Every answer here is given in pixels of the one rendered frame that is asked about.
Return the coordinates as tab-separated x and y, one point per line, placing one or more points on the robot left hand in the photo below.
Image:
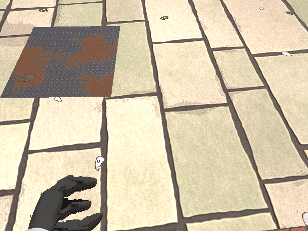
53	205

